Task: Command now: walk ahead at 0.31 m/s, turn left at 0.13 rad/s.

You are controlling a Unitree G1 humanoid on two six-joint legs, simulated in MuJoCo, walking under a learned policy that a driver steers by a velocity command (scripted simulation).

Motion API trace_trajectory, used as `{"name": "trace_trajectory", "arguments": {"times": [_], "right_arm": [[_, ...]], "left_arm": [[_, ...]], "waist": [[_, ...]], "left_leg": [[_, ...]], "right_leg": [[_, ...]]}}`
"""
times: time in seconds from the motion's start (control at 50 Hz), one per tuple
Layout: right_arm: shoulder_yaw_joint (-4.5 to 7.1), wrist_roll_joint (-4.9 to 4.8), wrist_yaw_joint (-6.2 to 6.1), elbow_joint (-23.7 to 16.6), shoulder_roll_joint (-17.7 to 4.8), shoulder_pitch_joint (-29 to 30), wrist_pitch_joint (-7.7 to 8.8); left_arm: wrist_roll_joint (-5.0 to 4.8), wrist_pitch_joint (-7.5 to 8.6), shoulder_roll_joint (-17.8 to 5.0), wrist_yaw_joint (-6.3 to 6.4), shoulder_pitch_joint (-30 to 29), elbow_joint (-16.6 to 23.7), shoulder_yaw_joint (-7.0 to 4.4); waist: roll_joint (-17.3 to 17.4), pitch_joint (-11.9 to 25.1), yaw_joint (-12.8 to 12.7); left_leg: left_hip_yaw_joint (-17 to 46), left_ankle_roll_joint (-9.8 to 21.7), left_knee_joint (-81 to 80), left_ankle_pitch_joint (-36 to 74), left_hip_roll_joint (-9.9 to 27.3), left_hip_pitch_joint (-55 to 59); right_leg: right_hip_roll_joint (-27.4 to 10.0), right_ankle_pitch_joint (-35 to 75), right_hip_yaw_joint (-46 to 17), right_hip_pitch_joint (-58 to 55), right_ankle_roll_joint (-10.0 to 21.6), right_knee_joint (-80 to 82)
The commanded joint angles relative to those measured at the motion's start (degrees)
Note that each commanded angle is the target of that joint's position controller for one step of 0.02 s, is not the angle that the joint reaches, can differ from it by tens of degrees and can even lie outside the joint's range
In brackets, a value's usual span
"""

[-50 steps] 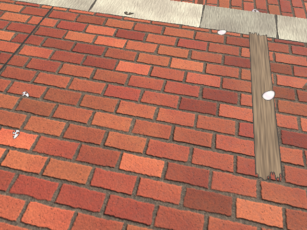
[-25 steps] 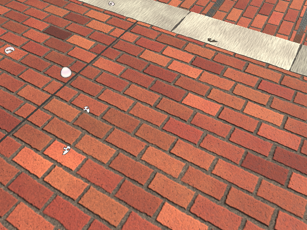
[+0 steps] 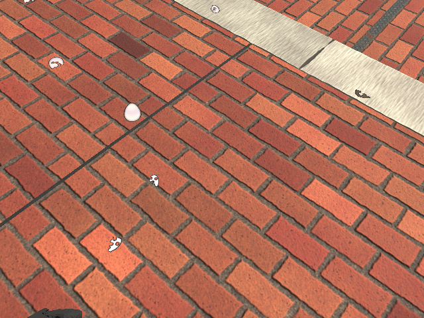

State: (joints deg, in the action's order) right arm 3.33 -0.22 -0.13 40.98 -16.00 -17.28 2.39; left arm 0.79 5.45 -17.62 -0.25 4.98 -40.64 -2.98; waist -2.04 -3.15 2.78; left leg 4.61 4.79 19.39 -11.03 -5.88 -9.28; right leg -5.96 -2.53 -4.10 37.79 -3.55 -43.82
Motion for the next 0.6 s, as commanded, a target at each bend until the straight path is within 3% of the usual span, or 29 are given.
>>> {"name": "trace_trajectory", "arguments": {"times": [0.02, 0.08, 0.12, 0.14, 0.16, 0.18, 0.2, 0.22, 0.24, 0.26, 0.28, 0.3, 0.34, 0.4, 0.5, 0.56, 0.58, 0.6], "right_arm": [[1.91, 0.21, -0.82, -2.0, -8.4, -0.3, 0.65], [1.67, 0.64, -0.65, -0.5, -8.3, 0.1, 0.59], [1.79, 0.58, -0.73, 0.2, -8.5, 1.7, 0.41], [1.79, 0.31, -0.96, 0.1, -8.4, 3.2, 0.18], [1.72, 0.59, -1.29, -0.2, -8.1, 2.3, 0.02], [1.12, 1.86, -1.53, -1.6, -6.5, -2.3, 0.22], [0.16, 1.81, -1.34, -1.3, -4.4, -7.0, 0.07], [0.73, 0.79, -0.92, -1.0, -8.1, -5.2, -0.54], [1.15, -0.23, -1.01, -1.9, -8.8, -0.3, -1.48], [1.25, -0.09, -1.31, -2.4, -8.6, 2.6, -2.32], [1.46, 0.26, -1.71, -3.0, -8.5, 4.2, -3.03], [1.42, 0.37, -1.95, -3.4, -7.7, 4.5, -3.44], [1.02, 0.57, -2.33, -3.0, -5.5, 3.4, -3.31], [0.91, 0.71, -2.49, -2.7, -5.1, 3.9, -2.9], [1.25, 0.24, -1.81, -3.4, -5.6, 6.2, -1.86], [1.73, -0.08, -1.08, -2.6, -5.6, 3.6, -0.74], [2.43, 0.34, -1.18, -2.4, -7.7, 2.3, -0.57], [3.55, 1.92, -1.53, -3.0, -12.9, 2.6, -0.92]], "left_arm": [[-0.61, 0.89, -1.9, -1.03, -1.3, 2.2, 0.09], [-0.75, 0.95, -3.8, -1.86, -1.7, 2.4, -0.52], [-0.49, 0.9, -5.3, -2.2, 0.7, 2.0, -1.21], [-0.23, 0.89, -6.3, -2.19, 4.5, 0.9, -1.79], [0.01, 0.95, -9.2, -1.97, 7.8, 0.5, -2.79], [0.7, 0.79, -13.5, -1.82, 9.8, 1.5, -3.49], [0.7, -0.03, -11.7, -1.8, 10.9, 1.7, -2.94], [-0.66, -0.8, -8.9, -1.86, 10.7, 2.4, -2.34], [-1.25, -1.58, -7.8, -1.66, 7.6, 3.3, -2.16], [-1.43, -2.41, -7.0, -1.31, 5.8, 3.8, -1.83], [-1.23, -3.1, -7.0, -0.83, 4.3, 4.2, -1.79], [-0.79, -3.72, -7.0, -0.49, 3.2, 4.5, -1.87], [-0.19, -4.59, -7.5, 0.13, 2.5, 5.1, -2.35], [-0.88, -5.27, -8.8, 1.11, 3.1, 5.6, -3.22], [-1.3, -6.8, -9.0, 1.6, 3.3, 6.2, -3.73], [-1.97, -7.83, -8.6, 1.88, 2.4, 6.6, -3.7], [-2.14, -7.98, -7.3, 1.97, 3.7, 6.6, -3.33], [-1.99, -7.81, -4.7, 1.83, 4.1, 7.6, -2.69]], "waist": [[7.0, 5.2, 0.8], [7.2, 4.9, 0.6], [7.1, 5.2, -1.4], [6.6, 6.2, -3.8], [3.3, 8.9, -4.8], [-6.2, 15.3, -2.6], [-14.2, 21.2, -1.9], [-7.9, 22.2, -3.5], [-4.0, 16.6, -4.0], [-0.5, 12.5, -4.0], [-0.1, 9.6, -3.2], [-1.9, 7.9, -2.1], [-5.5, 8.1, -1.7], [-5.5, 10.9, -2.4], [-6.5, 10.0, -3.7], [-6.6, 9.1, -1.6], [-4.5, 9.3, -1.4], [7.6, 8.1, -2.8]], "left_leg": [[2.2, 6.4, -3.8, 26.8, 11.6, -3.2], [3.5, 5.6, -0.4, 26.4, 14.9, 2.2], [3.7, 4.5, 4.1, 29.0, 16.0, 4.6], [2.4, 3.2, 9.2, 32.4, 14.5, 4.8], [-0.1, 0.8, 18.3, 30.0, 10.6, 3.6], [-2.7, -3.0, 34.8, 10.3, 4.7, -7.1], [-2.2, -6.6, 49.8, -26.2, -1.0, -20.1], [2.6, -6.7, 54.3, -26.3, 1.4, -23.0], [2.2, -6.9, 56.2, -22.5, 3.2, -26.5], [1.6, -7.0, 54.3, -19.7, 4.5, -27.2], [1.7, -7.0, 50.3, -17.2, 6.0, -25.7], [1.3, -7.1, 45.0, -15.7, 6.3, -22.6], [-0.5, -7.8, 36.8, -14.3, 4.8, -18.4], [0.2, -8.7, 29.6, -10.7, 4.3, -15.4], [1.0, -8.4, 20.5, -8.0, 3.5, -12.6], [-0.4, -6.3, 7.0, -1.8, 3.4, -5.4], [2.3, -4.5, 2.5, 0.1, 7.9, -0.3], [14.6, 1.4, -1.7, -0.6, 19.6, 2.9]], "right_leg": [[3.6, 13.5, 4.0, -11.6, 0.5, 8.7], [3.8, 10.0, 2.5, -10.9, 3.3, 12.3], [4.5, 5.1, 2.5, -12.7, 5.5, 13.7], [5.9, 5.8, 3.6, -16.9, 6.6, 16.2], [4.3, 19.6, 1.4, -23.2, 8.2, 17.2], [-5.3, 38.9, -11.6, -37.2, 14.7, 14.3], [-14.5, 41.2, -28.2, -47.6, 23.9, 17.8], [-13.4, 24.9, -30.8, -46.2, 23.4, 20.6], [-11.1, 12.2, -26.9, -41.0, 21.4, 22.0], [-9.2, 4.0, -23.9, -34.5, 19.4, 24.1], [-7.8, -1.7, -22.3, -28.3, 18.1, 26.0], [-5.2, -5.6, -20.3, -23.5, 16.7, 27.6], [-2.1, -5.1, -17.3, -20.4, 15.9, 28.2], [-1.6, -6.2, -17.7, -20.9, 16.2, 27.2], [-1.2, -12.2, -22.5, -21.1, 15.1, 26.5], [1.0, -11.9, -23.3, -19.8, 12.7, 23.4], [3.4, -15.7, -21.5, -16.4, 10.3, 20.2], [9.3, -24.0, -13.0, -7.8, 6.8, 9.5]]}}
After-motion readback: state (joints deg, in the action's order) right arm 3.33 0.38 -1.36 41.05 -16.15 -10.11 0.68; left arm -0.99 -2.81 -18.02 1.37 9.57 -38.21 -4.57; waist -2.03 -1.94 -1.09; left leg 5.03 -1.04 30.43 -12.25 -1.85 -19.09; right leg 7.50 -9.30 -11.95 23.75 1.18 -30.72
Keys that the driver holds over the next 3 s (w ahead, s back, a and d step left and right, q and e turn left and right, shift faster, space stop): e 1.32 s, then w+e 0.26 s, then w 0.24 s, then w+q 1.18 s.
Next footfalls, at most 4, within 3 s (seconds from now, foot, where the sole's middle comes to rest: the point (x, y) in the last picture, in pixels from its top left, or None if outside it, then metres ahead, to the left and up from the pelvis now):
0.16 right None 0.27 -0.14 -0.78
0.58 left None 0.27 0.09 -0.78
1.00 right None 0.15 -0.15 -0.78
1.46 left None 0.30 0.01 -0.78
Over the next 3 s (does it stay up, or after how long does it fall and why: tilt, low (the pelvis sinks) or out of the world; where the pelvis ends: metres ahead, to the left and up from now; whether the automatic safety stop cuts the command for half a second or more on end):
stays up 0.65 -0.64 -0.02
